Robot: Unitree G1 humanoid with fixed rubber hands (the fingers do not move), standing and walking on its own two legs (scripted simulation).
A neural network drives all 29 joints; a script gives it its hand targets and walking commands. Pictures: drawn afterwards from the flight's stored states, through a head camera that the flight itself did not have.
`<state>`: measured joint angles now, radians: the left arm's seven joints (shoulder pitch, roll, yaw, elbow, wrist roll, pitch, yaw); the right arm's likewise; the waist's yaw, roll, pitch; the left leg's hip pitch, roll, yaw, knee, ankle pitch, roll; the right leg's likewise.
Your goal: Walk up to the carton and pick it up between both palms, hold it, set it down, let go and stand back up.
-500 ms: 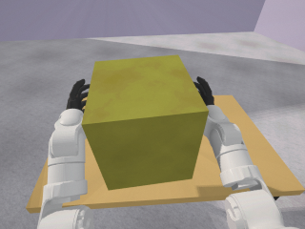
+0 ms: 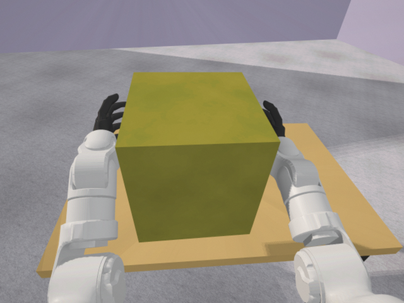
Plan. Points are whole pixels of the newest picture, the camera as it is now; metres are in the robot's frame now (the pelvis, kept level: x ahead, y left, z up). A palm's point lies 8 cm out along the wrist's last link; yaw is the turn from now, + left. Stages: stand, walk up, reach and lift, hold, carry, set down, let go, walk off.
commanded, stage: hold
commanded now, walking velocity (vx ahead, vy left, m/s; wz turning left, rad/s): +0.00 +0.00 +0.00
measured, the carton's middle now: (192, 154) +0.38 +0.00 +0.15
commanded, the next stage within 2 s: none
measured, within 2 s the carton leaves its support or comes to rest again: neither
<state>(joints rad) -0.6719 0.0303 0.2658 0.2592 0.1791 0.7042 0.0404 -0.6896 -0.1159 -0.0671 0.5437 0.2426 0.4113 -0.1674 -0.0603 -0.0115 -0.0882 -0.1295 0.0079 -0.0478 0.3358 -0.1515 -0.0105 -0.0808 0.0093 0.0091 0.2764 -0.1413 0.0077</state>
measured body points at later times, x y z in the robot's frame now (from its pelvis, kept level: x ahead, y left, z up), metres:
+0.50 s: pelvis +0.00 +0.00 +0.00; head -0.05 +0.02 +0.45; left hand +0.38 +0.17 +0.20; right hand +0.38 -0.16 +0.19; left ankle +0.02 +0.12 -0.75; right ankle +0.01 -0.12 -0.75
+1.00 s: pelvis +0.00 -0.01 +0.00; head -0.05 +0.01 +0.45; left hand +0.38 +0.17 +0.18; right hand +0.39 -0.15 +0.19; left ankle +0.02 +0.12 -0.75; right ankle +0.01 -0.12 -0.75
